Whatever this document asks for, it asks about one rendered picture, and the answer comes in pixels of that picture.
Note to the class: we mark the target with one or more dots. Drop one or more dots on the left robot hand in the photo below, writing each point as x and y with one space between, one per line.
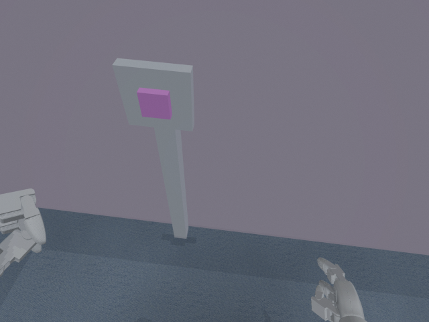
20 217

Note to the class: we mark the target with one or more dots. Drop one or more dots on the panel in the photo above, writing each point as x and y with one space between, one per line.
178 79

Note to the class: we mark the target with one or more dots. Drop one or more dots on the button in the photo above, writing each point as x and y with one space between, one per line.
155 103

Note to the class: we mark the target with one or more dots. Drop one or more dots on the right robot hand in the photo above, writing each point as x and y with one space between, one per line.
341 299

